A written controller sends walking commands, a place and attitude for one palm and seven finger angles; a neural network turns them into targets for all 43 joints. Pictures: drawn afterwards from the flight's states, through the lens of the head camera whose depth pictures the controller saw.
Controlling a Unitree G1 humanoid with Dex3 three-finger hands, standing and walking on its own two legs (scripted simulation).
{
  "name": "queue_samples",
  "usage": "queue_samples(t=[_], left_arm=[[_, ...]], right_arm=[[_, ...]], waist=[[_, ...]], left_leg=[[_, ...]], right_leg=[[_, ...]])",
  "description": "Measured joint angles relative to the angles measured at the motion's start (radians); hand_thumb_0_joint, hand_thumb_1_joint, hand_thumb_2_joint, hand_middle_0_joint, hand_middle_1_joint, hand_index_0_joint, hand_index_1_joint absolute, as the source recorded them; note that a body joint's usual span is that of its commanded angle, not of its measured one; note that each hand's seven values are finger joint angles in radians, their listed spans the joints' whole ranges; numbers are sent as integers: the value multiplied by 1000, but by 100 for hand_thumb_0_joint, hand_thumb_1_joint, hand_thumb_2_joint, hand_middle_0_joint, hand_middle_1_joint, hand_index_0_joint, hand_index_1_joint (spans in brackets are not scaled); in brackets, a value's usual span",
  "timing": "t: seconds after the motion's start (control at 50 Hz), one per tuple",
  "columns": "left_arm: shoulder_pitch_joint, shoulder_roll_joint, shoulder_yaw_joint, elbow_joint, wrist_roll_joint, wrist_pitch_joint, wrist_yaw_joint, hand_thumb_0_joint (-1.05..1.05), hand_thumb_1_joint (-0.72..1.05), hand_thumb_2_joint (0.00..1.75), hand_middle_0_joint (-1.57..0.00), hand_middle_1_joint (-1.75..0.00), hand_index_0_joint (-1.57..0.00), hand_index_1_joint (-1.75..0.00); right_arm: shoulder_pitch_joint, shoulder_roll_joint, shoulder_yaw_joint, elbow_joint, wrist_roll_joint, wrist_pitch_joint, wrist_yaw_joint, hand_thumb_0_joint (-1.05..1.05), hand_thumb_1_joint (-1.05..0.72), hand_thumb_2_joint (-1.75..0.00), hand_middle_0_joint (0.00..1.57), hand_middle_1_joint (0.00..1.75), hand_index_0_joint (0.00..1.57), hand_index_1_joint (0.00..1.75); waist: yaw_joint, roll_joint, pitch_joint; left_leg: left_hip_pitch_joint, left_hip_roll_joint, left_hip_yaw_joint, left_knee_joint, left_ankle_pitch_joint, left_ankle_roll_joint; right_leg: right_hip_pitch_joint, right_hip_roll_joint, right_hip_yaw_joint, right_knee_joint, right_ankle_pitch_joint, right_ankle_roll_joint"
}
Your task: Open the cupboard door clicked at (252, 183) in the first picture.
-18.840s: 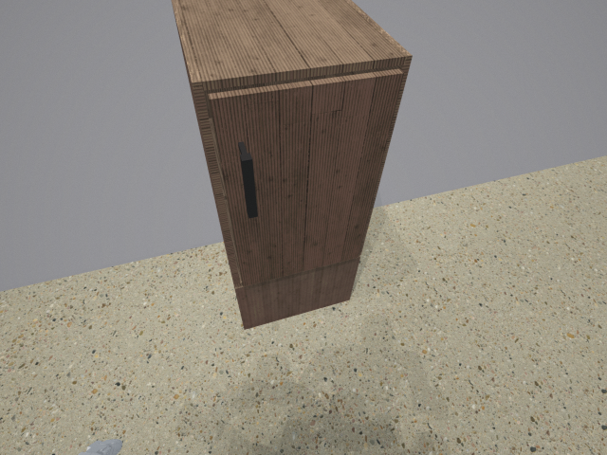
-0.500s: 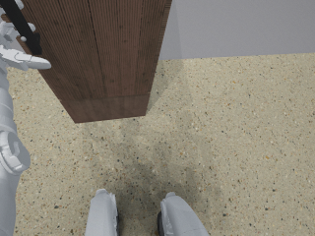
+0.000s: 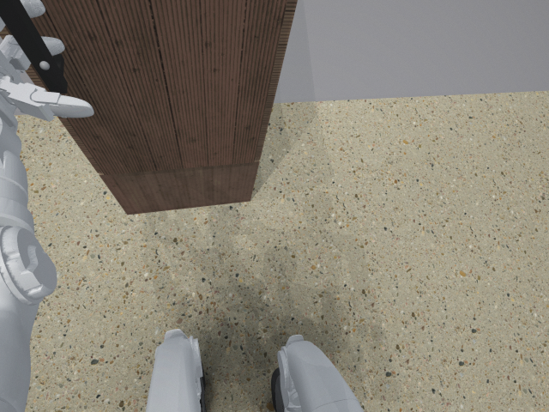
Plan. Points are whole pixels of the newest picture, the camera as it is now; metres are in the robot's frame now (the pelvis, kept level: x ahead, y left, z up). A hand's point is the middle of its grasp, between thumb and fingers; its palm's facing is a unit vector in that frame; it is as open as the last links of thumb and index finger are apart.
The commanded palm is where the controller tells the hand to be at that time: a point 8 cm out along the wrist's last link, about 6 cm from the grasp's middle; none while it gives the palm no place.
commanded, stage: slide the fingers in behind the handle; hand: left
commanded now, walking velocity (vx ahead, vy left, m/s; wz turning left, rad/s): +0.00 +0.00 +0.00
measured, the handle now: (33, 31) +0.59 +0.26 +0.09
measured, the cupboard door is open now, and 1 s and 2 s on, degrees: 0 0 49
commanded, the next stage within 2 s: close the thumb around the handle in 0.12 s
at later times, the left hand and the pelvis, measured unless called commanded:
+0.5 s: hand (53, 64) +0.55 +0.23 +0.09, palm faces +0.10 -1.00 +0.00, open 11.7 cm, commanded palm +0.53 +0.26 +0.08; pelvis +0.00 +0.00 +0.00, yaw +0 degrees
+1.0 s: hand (55, 63) +0.55 +0.23 +0.09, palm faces +0.08 -1.00 +0.01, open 5.3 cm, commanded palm +0.53 +0.26 +0.08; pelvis +0.00 +0.00 +0.00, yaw +0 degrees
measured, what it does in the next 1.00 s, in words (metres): stands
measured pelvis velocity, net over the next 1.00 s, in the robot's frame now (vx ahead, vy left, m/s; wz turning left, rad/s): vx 0.00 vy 0.00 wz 0.00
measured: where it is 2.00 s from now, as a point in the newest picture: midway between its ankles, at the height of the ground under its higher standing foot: outside the picture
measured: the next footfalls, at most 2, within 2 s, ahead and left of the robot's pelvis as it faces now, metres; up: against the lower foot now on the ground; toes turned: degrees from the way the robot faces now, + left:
none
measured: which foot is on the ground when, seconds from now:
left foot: down 0.00-1.00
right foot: down 0.00-1.00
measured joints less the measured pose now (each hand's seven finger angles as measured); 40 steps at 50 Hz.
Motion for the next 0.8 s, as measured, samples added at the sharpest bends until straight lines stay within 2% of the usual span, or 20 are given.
queue_samples(t=[0.26, 0.36, 0.5, 0.8], left_arm=[[10, -25, -9, -7, -3, -3, 15, -2, -49, 30, -30, -120, -31, -121], [22, -39, -16, -23, -5, -17, 22, -2, -42, 33, -30, -121, -31, -122], [19, -46, -18, -10, 2, -17, 32, -1, -15, 44, -32, -124, -32, -124], [21, -34, -6, 8, -4, -26, 27, 0, 64, 78, -38, -132, -38, -133]], right_arm=[[2, 3, -1, -1, -1, 5, 4, 0, -91, -90, 20, 30, 20, 30], [6, 5, -7, 1, -3, 6, 7, 0, -91, -90, 20, 30, 20, 30], [5, 2, -7, 0, -5, 8, 7, 0, -91, -90, 20, 30, 20, 30], [1, -4, -4, 5, 0, 8, 2, 0, -91, -90, 20, 30, 20, 30]], waist=[[6, 5, -2], [11, 5, -4], [7, 5, -5], [8, 6, -4]], left_leg=[[16, -4, 8, -11, 2, 4], [24, -6, 11, -17, 3, 4], [27, -6, 10, -19, 4, 2], [30, -3, 8, -19, 3, -3]], right_leg=[[14, -5, 7, -10, 3, 4], [20, -6, 9, -13, 3, 5], [22, -6, 9, -14, 3, 3], [22, -2, 9, -9, 0, -2]])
